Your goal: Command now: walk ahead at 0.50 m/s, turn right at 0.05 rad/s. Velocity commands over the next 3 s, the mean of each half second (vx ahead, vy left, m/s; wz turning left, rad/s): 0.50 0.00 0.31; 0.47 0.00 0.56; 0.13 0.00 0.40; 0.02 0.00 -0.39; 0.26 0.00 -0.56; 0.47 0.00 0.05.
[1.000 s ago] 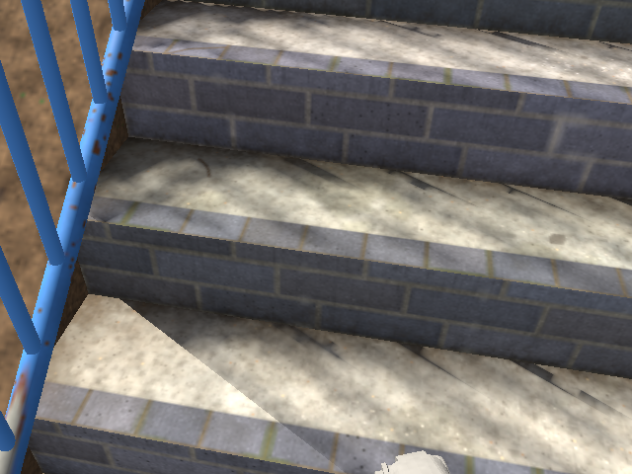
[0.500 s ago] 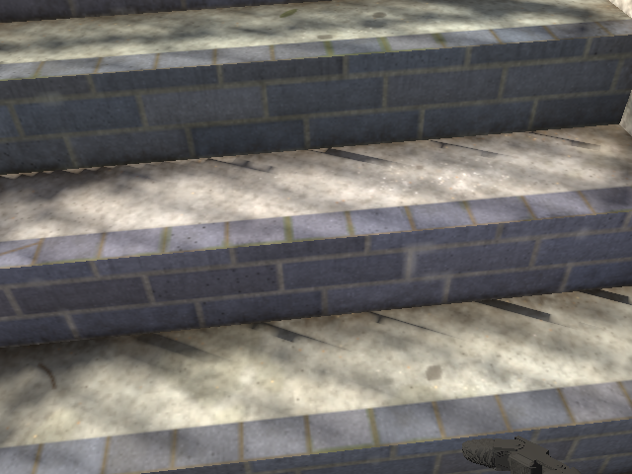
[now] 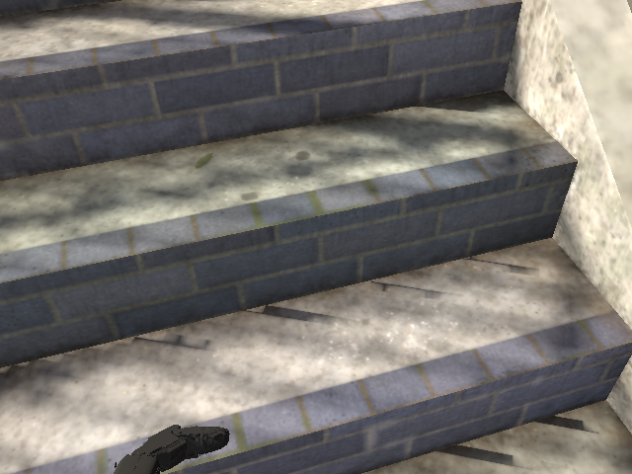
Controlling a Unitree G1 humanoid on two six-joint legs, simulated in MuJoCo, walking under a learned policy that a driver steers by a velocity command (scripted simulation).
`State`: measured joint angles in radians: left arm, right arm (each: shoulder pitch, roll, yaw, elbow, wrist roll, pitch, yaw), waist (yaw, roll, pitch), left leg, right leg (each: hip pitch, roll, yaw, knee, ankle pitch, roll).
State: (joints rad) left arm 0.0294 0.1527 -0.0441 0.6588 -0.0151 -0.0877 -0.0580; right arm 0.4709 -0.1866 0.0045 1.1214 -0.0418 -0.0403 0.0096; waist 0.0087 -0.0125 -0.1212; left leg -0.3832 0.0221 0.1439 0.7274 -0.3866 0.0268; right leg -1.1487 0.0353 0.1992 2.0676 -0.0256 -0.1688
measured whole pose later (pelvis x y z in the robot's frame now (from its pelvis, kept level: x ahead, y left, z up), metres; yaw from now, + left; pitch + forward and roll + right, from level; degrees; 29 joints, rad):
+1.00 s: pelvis +0.53 -0.02 +0.34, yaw +28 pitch +1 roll -1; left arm 0.10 0.22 0.01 0.70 0.03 -0.10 -0.04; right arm 0.34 -0.25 -0.02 0.86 -0.03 0.01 0.03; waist 0.01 0.01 -0.07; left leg -0.60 -0.12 0.08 0.97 -0.40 0.15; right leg -0.74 -0.04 0.12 2.01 -0.02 -0.11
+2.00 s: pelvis +0.76 +0.14 +0.55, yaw +25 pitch +2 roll +1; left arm 0.19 0.20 0.03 0.60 -0.01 0.07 0.08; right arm 0.19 -0.19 0.01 0.63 0.00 0.01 -0.03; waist 0.00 -0.04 -0.06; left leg -0.52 -0.02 -0.03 0.81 -0.33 -0.05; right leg -0.52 0.12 0.27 0.97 -0.49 -0.01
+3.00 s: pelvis +1.06 +0.14 +0.71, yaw +12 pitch +2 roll +2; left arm 0.32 0.21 -0.02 0.88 0.03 -0.09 -0.05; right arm 0.19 -0.23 0.02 0.78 -0.05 -0.02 0.03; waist -0.03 0.00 -0.13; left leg -0.60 -0.13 0.09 1.05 -0.50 0.13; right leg -0.53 0.04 0.07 1.65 0.01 -0.14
